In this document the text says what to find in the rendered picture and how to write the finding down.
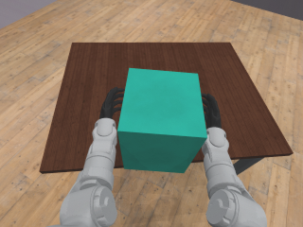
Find carton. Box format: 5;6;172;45
117;68;207;173

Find left robot upper arm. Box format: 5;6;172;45
46;185;117;227

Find table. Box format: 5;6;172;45
39;42;293;175

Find right robot hand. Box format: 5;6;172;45
201;93;222;129

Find right robot upper arm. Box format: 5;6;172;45
205;188;267;227

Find robot left forearm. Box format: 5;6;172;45
60;117;117;222

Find robot right forearm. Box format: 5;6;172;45
202;127;256;202

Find left robot hand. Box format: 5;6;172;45
99;87;125;119

